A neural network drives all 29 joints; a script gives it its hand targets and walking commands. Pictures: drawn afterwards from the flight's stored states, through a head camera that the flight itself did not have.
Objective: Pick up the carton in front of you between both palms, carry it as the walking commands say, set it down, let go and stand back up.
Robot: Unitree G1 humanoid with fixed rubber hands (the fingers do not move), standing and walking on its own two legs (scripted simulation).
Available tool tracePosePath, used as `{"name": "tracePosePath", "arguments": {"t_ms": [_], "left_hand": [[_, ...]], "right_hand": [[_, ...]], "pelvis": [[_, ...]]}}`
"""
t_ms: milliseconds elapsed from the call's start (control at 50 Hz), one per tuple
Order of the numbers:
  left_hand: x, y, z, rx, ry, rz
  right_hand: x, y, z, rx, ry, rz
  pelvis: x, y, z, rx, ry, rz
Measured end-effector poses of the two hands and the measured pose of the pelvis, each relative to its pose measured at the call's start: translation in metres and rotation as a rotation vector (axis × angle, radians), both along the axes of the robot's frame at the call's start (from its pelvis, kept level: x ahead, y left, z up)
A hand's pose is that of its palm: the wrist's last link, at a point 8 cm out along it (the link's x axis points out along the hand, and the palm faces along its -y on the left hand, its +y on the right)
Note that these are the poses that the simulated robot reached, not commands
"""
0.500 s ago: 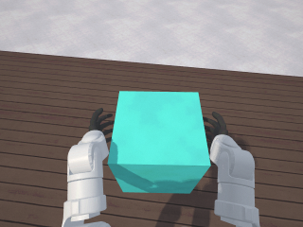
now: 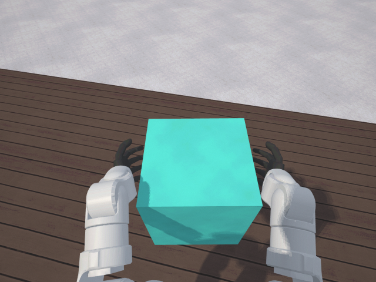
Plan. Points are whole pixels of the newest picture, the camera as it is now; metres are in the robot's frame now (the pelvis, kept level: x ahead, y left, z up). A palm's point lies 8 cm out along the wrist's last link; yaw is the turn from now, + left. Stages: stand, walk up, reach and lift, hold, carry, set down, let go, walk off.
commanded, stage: carry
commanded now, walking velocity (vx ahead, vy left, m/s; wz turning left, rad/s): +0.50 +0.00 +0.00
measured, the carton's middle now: (196, 185) +0.34 +0.01 +0.00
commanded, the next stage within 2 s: none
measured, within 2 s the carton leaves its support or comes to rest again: neither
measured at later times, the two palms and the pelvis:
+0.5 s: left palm (143, 91) +0.63 +0.19 +0.04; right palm (244, 99) +0.61 -0.12 +0.04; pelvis +0.30 +0.05 -0.04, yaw -1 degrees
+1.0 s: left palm (165, 54) +0.91 +0.16 +0.01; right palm (243, 56) +0.92 -0.15 +0.01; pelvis +0.59 +0.00 -0.08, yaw +0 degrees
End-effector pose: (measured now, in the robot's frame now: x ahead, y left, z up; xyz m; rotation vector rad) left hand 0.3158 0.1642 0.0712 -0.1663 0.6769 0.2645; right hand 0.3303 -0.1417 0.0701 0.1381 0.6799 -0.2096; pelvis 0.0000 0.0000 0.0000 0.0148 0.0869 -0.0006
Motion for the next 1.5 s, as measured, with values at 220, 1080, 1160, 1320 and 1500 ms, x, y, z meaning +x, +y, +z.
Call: {"name": "tracePosePath", "arguments": {"t_ms": [220, 1080, 1160, 1320, 1500], "left_hand": [[0.129, 0.009, 0.014, 0.016, -0.097, 0.001], [0.625, -0.003, -0.071, -0.008, 0.004, 0.006], [0.667, -0.001, -0.069, 0.004, -0.017, 0.014], [0.776, 0.007, -0.052, 0.025, -0.125, -0.010], [0.904, 0.025, -0.090, 0.046, -0.085, -0.064]], "right_hand": [[0.129, 0.008, 0.007, -0.015, -0.093, -0.014], [0.627, -0.002, -0.075, 0.007, 0.013, 0.001], [0.671, -0.001, -0.076, 0.007, -0.010, 0.000], [0.775, 0.004, -0.060, -0.029, -0.122, -0.023], [0.882, 0.020, -0.090, -0.064, -0.071, -0.052]], "pelvis": [[0.119, 0.011, 0.001, -0.008, 0.008, -0.006], [0.627, -0.005, -0.070, 0.004, -0.003, 0.003], [0.666, -0.003, -0.067, 0.005, 0.002, 0.001], [0.767, 0.013, -0.077, -0.017, 0.003, -0.012], [0.886, 0.037, -0.116, -0.027, -0.020, -0.024]]}}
